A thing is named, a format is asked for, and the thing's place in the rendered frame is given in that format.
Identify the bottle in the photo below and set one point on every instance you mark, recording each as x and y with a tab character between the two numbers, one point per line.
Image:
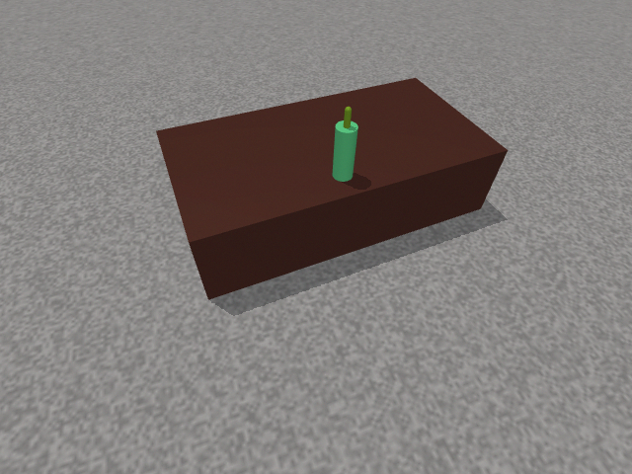
345	147

